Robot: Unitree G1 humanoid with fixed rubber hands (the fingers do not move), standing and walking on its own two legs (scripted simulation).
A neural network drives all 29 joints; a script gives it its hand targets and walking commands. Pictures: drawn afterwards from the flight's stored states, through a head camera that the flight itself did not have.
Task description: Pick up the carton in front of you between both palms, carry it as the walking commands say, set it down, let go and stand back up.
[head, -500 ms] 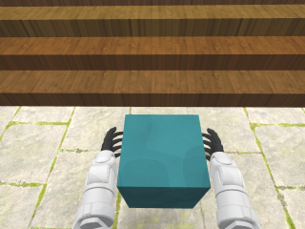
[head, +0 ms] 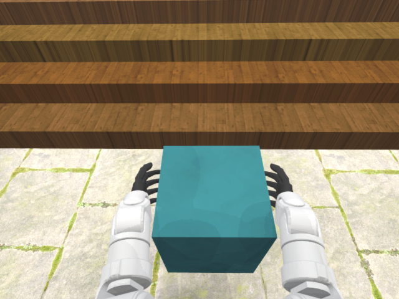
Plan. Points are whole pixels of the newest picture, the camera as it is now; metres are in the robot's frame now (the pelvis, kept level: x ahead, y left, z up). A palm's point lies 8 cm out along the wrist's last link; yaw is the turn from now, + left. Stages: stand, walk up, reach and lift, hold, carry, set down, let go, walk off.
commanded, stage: reach and lift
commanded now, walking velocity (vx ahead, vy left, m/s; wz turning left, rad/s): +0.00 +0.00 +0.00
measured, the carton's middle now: (210, 212) +0.31 +0.00 -0.04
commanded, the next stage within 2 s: hold in 0.64 s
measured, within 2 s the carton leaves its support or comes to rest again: neither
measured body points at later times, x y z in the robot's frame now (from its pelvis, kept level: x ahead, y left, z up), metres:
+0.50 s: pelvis +0.02 +0.00 +0.01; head +0.00 +0.00 +0.46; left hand +0.32 +0.15 +0.03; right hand +0.32 -0.15 +0.03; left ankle +0.03 +0.13 -0.74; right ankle +0.03 -0.13 -0.74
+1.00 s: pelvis +0.01 +0.00 +0.01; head -0.03 +0.00 +0.45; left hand +0.31 +0.15 +0.05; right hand +0.31 -0.15 +0.05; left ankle +0.03 +0.13 -0.74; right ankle +0.03 -0.13 -0.74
